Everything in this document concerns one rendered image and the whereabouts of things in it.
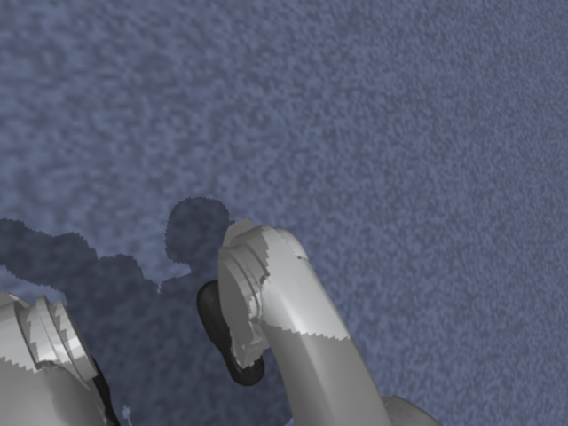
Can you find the right robot foot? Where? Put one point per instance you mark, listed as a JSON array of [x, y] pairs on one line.
[[209, 309]]

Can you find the right robot hand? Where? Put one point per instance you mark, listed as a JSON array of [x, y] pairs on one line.
[[404, 413]]

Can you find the left robot foot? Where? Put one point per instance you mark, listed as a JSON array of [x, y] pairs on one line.
[[104, 392]]

